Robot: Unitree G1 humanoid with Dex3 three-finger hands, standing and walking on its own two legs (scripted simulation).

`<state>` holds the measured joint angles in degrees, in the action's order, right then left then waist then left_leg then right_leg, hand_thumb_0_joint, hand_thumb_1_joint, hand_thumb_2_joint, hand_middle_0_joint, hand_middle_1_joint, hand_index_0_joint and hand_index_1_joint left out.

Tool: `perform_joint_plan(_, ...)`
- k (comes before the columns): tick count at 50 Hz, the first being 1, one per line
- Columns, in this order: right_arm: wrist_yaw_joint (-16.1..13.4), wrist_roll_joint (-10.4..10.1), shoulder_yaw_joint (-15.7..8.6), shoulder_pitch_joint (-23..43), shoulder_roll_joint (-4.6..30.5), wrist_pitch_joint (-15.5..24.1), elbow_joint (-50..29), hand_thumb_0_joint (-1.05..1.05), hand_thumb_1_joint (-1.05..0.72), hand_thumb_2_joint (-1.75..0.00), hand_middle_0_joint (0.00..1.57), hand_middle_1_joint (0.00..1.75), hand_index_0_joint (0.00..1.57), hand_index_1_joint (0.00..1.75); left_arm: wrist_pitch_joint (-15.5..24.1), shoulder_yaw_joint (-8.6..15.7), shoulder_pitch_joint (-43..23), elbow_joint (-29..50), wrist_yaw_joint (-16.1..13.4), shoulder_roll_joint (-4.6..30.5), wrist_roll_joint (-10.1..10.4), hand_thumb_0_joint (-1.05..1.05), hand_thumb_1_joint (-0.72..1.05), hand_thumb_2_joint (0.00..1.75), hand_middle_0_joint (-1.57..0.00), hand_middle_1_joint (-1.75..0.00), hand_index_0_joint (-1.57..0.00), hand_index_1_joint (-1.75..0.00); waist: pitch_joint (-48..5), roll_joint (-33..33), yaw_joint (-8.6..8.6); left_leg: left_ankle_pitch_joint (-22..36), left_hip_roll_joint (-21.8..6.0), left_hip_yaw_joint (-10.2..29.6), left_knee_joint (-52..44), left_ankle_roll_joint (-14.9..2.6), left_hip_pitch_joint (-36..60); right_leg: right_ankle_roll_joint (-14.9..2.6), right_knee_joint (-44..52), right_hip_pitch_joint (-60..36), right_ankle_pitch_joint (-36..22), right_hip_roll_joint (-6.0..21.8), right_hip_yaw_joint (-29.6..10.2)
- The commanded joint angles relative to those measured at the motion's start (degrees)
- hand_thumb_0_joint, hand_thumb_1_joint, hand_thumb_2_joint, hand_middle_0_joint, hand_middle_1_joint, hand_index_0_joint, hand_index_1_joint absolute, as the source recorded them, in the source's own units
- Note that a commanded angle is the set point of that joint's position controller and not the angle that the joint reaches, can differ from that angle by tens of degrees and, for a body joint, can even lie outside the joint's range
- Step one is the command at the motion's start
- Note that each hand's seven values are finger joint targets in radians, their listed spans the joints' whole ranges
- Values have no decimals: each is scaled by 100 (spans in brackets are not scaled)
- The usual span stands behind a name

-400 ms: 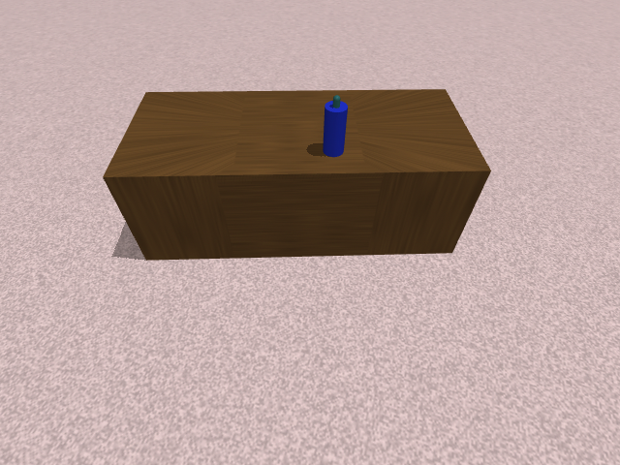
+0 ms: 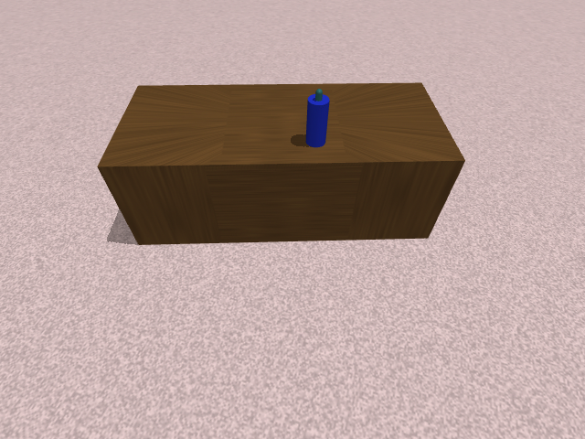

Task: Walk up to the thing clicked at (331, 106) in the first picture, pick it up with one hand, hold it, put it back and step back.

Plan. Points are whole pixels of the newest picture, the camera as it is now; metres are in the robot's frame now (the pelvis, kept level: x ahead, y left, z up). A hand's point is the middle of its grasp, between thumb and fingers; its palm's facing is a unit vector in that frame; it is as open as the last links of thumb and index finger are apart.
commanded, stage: stand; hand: right
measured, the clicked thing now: (317, 117) +1.16 -0.07 -0.23
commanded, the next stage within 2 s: walk up in 0.72 s
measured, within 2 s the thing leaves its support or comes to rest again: neither
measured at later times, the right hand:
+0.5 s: hand out of the picture +0.08 -0.25 -0.16, palm faces -0.04 +0.94 -0.33, open 7.4 cm
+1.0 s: hand out of the picture +0.14 -0.25 -0.16, palm faces -0.13 +0.92 -0.37, open 7.4 cm
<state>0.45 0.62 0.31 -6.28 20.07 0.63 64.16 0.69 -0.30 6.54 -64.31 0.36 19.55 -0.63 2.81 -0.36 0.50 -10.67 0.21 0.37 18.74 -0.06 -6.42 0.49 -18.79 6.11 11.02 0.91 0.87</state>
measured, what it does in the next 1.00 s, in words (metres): lifts its left foot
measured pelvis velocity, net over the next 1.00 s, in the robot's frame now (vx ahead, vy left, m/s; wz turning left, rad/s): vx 0.05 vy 0.02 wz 0.06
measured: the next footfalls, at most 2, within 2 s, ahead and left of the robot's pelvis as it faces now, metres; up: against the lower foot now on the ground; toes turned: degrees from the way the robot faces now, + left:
left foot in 1.08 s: +0.20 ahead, +0.19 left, +0.00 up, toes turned +7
right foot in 1.58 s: +0.44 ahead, -0.04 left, +0.00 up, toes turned -1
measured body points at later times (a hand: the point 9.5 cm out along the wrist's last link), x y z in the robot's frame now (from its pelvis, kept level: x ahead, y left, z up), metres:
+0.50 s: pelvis +0.01 +0.00 +0.00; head +0.02 +0.00 +0.45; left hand +0.08 +0.30 -0.13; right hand +0.09 -0.30 -0.13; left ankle +0.00 +0.12 -0.75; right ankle -0.01 -0.12 -0.75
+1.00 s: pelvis +0.05 +0.02 -0.01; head +0.06 +0.02 +0.44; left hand +0.04 +0.36 -0.13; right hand +0.15 -0.30 -0.13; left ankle +0.08 +0.14 -0.73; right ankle -0.01 -0.12 -0.75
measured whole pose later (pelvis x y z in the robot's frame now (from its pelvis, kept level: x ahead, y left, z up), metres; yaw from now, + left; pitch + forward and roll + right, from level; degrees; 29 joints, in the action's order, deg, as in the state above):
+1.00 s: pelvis +0.05 +0.02 -0.01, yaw +3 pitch -2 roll -1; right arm 4.1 2.1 -4.4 -11.8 24.1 0.5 57.9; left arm 3.7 4.2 16.7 -57.7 2.3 23.3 -2.4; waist 3.5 -1.9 3.1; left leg -25.9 -1.1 1.2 42.8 -1.6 -21.0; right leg 0.3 -23.4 2.1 19.1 2.1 3.4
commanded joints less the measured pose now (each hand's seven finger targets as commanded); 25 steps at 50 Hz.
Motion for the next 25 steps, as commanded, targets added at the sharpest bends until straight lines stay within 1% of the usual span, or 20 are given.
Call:
perform_joint_plan(1, -104, -26, -223, 252, 1176, 151, -319, 0, -90, -90, 20, 30, 20, 30, 117, 223, -224, 331, -95, 1189, 13, 0, 90, 90, -20, -30, -20, -30, -423, 19, -23, 950, -727, 545, -245, -143, 18, -188, 264, -82, -861, 661, -514)
perform_joint_plan(2, -105, -29, -214, 224, 1140, 155, -303, 0, -90, -90, 20, 30, 20, 30, 118, 226, -235, 334, -95, 1206, 16, 0, 90, 90, -20, -30, -20, -30, -416, 102, -28, 979, -735, 561, -261, -121, 79, -193, 237, -35, -843, 656, -518)
perform_joint_plan(3, -104, -33, -227, 248, 1187, 144, -309, 0, -90, -90, 20, 30, 20, 30, 114, 220, -226, 338, -100, 1175, 11, 0, 90, 90, -20, -30, -20, -30, -455, 54, -19, 929, -741, 549, -245, -137, 79, -191, 251, -59, -789, 652, -497)
perform_joint_plan(4, -106, -21, -229, 201, 1177, 147, -299, 0, -90, -90, 20, 30, 20, 30, 117, 230, -212, 333, -98, 1216, 14, 0, 90, 90, -20, -30, -20, -30, -465, 103, -33, 984, -738, 547, -253, -135, 66, -197, 253, -106, -879, 671, -528)
perform_joint_plan(7, -109, -28, -221, 224, 1185, 148, -294, 0, -90, -90, 20, 30, 20, 30, 120, 224, -201, 338, -94, 1188, 24, 0, 90, 90, -20, -30, -20, -30, -454, 28, -15, 1107, -743, 520, -215, -152, 118, -195, 243, -101, -1003, 685, -531)
perform_joint_plan(9, -103, -31, -218, 196, 1170, 148, -299, 0, -90, -90, 20, 30, 20, 30, 128, 225, -216, 336, -103, 1206, 25, 0, 90, 90, -20, -30, -20, -30, -479, 53, -38, 1186, -745, 537, -220, -141, 104, -188, 223, -156, -1081, 688, -512)
perform_joint_plan(12, -110, -33, -230, 236, 1180, 148, -316, 0, -90, -90, 20, 30, 20, 30, 127, 225, -192, 339, -107, 1206, 9, 0, 90, 90, -20, -30, -20, -30, -507, 69, -31, 1203, -753, 533, -211, -142, 192, -171, 242, -105, -1067, 672, -496)
perform_joint_plan(14, -108, -34, -228, 222, 1186, 143, -315, 0, -90, -90, 20, 30, 20, 30, 134, 227, -236, 345, -117, 1208, 11, 0, 90, 90, -20, -30, -20, -30, -530, 118, -43, 1290, -770, 531, -177, -160, 187, -174, 237, -203, -1210, 706, -495)
perform_joint_plan(17, -111, -27, -214, 164, 1161, 142, -294, 0, -90, -90, 20, 30, 20, 30, 121, 253, -236, 335, -111, 1252, 22, 0, 90, 90, -20, -30, -20, -30, -482, 65, -54, 1185, -733, 511, -245, -143, 121, -179, 249, -222, -1160, 705, -522)
perform_joint_plan(19, -110, -26, -230, 216, 1186, 137, -308, 0, -90, -90, 20, 30, 20, 30, 121, 242, -207, 336, -113, 1215, 23, 0, 90, 90, -20, -30, -20, -30, -476, 88, -21, 1256, -742, 535, -253, -133, 146, -170, 256, -166, -1077, 666, -464)
perform_joint_plan(21, -113, -32, -225, 231, 1171, 131, -306, 0, -90, -90, 20, 30, 20, 30, 122, 241, -215, 329, -112, 1198, 23, 0, 90, 90, -20, -30, -20, -30, -396, 78, -23, 1189, -741, 540, -247, -131, 118, -170, 293, -149, -1018, 665, -477)
perform_joint_plan(22, -110, -30, -226, 214, 1182, 127, -305, 0, -90, -90, 20, 30, 20, 30, 116, 240, -191, 321, -109, 1191, 13, 0, 90, 90, -20, -30, -20, -30, -364, 56, -32, 1043, -723, 519, -260, -136, 78, -168, 321, -147, -962, 675, -489)
perform_joint_plan(23, -114, -28, -225, 219, 1149, 130, -316, 0, -90, -90, 20, 30, 20, 30, 111, 255, -223, 332, -108, 1234, 12, 0, 90, 90, -20, -30, -20, -30, -377, 102, -43, 1083, -732, 532, -277, -116, 95, -185, 275, -135, -960, 670, -485)
perform_joint_plan(24, -108, -30, -219, 178, 1184, 131, -296, 0, -90, -90, 20, 30, 20, 30, 109, 253, -190, 315, -101, 1194, 25, 0, 90, 90, -20, -30, -20, -30, -306, -21, -35, 938, -706, 513, -299, -123, 17, -171, 341, -122, -893, 679, -520)
perform_joint_plan(25, -114, -22, -219, 193, 1167, 136, -304, 0, -90, -90, 20, 30, 20, 30, 106, 265, -226, 337, -99, 1239, 10, 0, 90, 90, -20, -30, -20, -30, -368, 41, -44, 974, -737, 531, -299, -134, 68, -197, 277, -179, -928, 683, -503)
